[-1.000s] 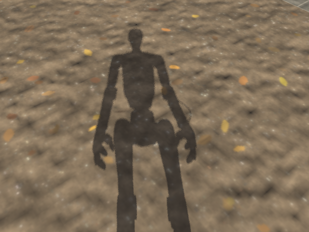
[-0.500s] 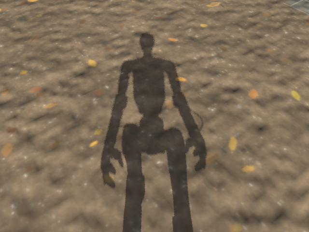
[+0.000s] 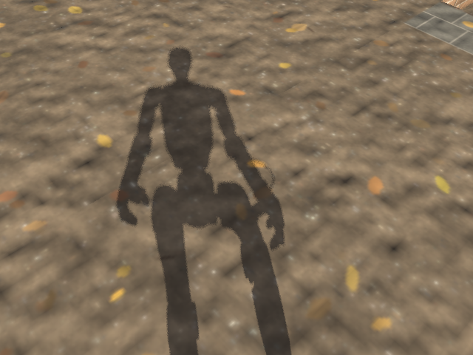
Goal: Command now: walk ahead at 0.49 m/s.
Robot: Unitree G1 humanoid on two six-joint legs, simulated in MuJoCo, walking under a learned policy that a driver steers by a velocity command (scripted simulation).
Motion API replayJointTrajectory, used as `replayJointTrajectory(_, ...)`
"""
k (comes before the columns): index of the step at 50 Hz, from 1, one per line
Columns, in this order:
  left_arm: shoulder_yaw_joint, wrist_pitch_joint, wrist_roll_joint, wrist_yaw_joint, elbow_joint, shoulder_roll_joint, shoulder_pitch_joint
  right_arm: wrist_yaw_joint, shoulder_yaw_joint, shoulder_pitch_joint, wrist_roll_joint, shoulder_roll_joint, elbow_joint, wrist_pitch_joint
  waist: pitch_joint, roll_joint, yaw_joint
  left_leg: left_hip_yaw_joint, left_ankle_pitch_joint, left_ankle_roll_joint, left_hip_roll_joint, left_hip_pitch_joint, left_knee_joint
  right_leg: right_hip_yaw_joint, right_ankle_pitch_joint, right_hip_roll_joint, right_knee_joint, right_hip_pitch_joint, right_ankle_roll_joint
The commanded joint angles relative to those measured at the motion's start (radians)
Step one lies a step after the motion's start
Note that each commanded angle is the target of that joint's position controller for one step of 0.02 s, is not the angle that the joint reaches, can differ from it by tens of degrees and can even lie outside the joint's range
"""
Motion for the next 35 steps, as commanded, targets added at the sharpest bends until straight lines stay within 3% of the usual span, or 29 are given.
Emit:
replayJointTrajectory(1, 0.020, 0.006, 0.011, 0.006, -0.037, 0.057, 0.038, -0.024, -0.026, -0.058, 0.002, -0.153, -0.063, -0.020, 0.039, 0.078, 0.052, -0.275, -0.113, 0.170, 0.299, -0.069, -0.255, 0.031, 0.149, -0.048, -0.109, -0.056, 0.031)
replayJointTrajectory(6, 0.018, -0.008, 0.004, -0.008, -0.081, 0.038, -0.126, -0.043, -0.025, 0.037, 0.016, -0.164, -0.039, -0.005, 0.048, 0.076, -0.006, -0.194, -0.037, 0.130, 0.283, 0.042, -0.245, -0.007, 0.312, -0.011, -0.379, -0.066, 0.052)
replayJointTrajectory(12, 0.004, -0.023, -0.012, -0.042, -0.135, 0.036, -0.257, -0.044, -0.033, 0.113, 0.025, -0.181, -0.004, 0.022, 0.082, 0.092, -0.050, -0.170, -0.011, 0.114, 0.325, 0.186, -0.159, -0.036, 0.203, 0.026, -0.560, -0.028, 0.037)
replayJointTrajectory(14, 0.009, -0.032, -0.013, -0.050, -0.138, 0.058, -0.227, -0.044, -0.040, 0.103, 0.029, -0.191, -0.003, 0.031, 0.068, 0.112, -0.026, -0.182, 0.038, 0.100, 0.344, 0.217, -0.105, -0.047, 0.125, 0.042, -0.599, 0.041, 0.010)
replayJointTrajectory(15, 0.017, -0.036, -0.012, -0.051, -0.127, 0.076, -0.172, -0.044, -0.042, 0.083, 0.029, -0.197, -0.007, 0.036, 0.041, 0.122, 0.011, -0.174, 0.152, 0.087, 0.337, 0.215, -0.044, -0.070, 0.100, 0.067, -0.621, 0.129, -0.007)
replayJointTrajectory(16, 0.038, -0.039, -0.010, -0.047, -0.090, 0.111, -0.049, -0.043, -0.036, 0.065, 0.027, -0.185, -0.013, 0.040, -0.029, 0.113, 0.075, -0.134, 0.329, 0.064, 0.291, 0.195, 0.105, -0.096, 0.094, 0.100, -0.645, 0.297, -0.032)
replayJointTrajectory(17, 0.065, -0.041, -0.002, -0.039, -0.040, 0.182, 0.150, -0.042, -0.020, 0.057, 0.014, -0.144, -0.034, 0.040, -0.178, 0.054, 0.149, -0.075, 0.313, 0.028, 0.230, 0.057, 0.379, 0.002, 0.116, 0.012, -0.612, 0.594, -0.087)
replayJointTrajectory(18, 0.095, -0.033, 0.011, -0.037, -0.012, 0.303, 0.280, -0.034, 0.014, 0.146, 0.005, -0.033, -0.059, 0.017, -0.317, -0.204, 0.134, 0.002, -0.052, -0.053, 0.062, -0.365, 0.785, 0.436, 0.022, -0.238, -0.670, 0.994, -0.239)
replayJointTrajectory(19, 0.071, -0.033, 0.010, -0.042, -0.007, 0.223, 0.304, -0.030, 0.008, 0.132, 0.018, -0.070, -0.045, -0.011, -0.378, -0.222, 0.147, -0.148, -0.437, -0.047, 0.036, -0.512, 0.947, 0.689, -0.070, -0.289, -0.806, 1.037, -0.275)
replayJointTrajectory(20, 0.050, -0.035, 0.007, -0.042, -0.024, 0.163, 0.214, -0.025, -0.015, 0.047, 0.047, -0.156, -0.068, -0.027, -0.239, -0.143, 0.131, -0.171, -0.376, -0.024, 0.100, -0.599, 1.011, 0.551, -0.082, -0.257, -0.810, 0.925, -0.222)
replayJointTrajectory(21, 0.036, -0.032, 0.010, -0.042, -0.051, 0.128, 0.112, -0.028, -0.016, -0.011, 0.048, -0.160, -0.080, -0.029, -0.150, -0.078, 0.099, -0.138, -0.288, -0.021, 0.152, -0.572, 0.983, 0.400, 0.081, -0.220, -0.818, 0.774, -0.192)
replayJointTrajectory(22, 0.024, -0.030, 0.015, -0.047, -0.063, 0.095, 0.038, -0.035, -0.020, -0.037, 0.032, -0.149, -0.079, -0.021, -0.084, -0.024, 0.067, -0.119, -0.231, -0.032, 0.181, -0.518, 0.920, 0.282, 0.269, -0.177, -0.840, 0.636, -0.177)
replayJointTrajectory(23, 0.016, -0.032, 0.022, -0.051, -0.064, 0.070, 0.007, -0.041, -0.025, -0.023, 0.023, -0.137, -0.075, -0.005, -0.059, -0.037, 0.032, -0.119, -0.199, -0.042, 0.205, -0.445, 0.863, 0.189, 0.417, -0.138, -0.856, 0.549, -0.157)
replayJointTrajectory(24, 0.013, -0.033, 0.026, -0.054, -0.054, 0.057, 0.003, -0.043, -0.024, 0.003, 0.021, -0.113, -0.066, 0.012, -0.057, -0.048, 0.011, -0.111, -0.182, -0.052, 0.204, -0.384, 0.832, 0.133, 0.529, -0.114, -0.864, 0.497, -0.152)
replayJointTrajectory(27, 0.017, -0.035, 0.031, -0.039, -0.022, 0.087, 0.024, -0.051, -0.021, 0.012, 0.011, -0.075, -0.067, 0.034, -0.057, -0.040, -0.018, -0.088, -0.098, -0.083, 0.181, -0.351, 0.713, 0.022, 0.782, -0.088, -0.870, 0.453, -0.169)
replayJointTrajectory(31, 0.016, -0.016, 0.024, -0.016, -0.001, 0.106, 0.033, -0.048, -0.009, -0.125, 0.005, -0.052, -0.101, 0.040, -0.064, -0.052, 0.017, -0.061, 0.097, -0.090, 0.154, -0.273, 0.396, -0.064, 0.763, -0.044, -0.867, 0.456, -0.136)
replayJointTrajectory(35, 0.016, 0.002, 0.015, -0.009, 0.040, 0.109, 0.065, -0.043, -0.012, -0.191, 0.006, -0.076, -0.111, 0.045, -0.058, -0.055, 0.044, -0.074, 0.119, -0.078, 0.136, -0.234, 0.274, -0.030, 0.675, -0.078, -0.836, 0.523, -0.144)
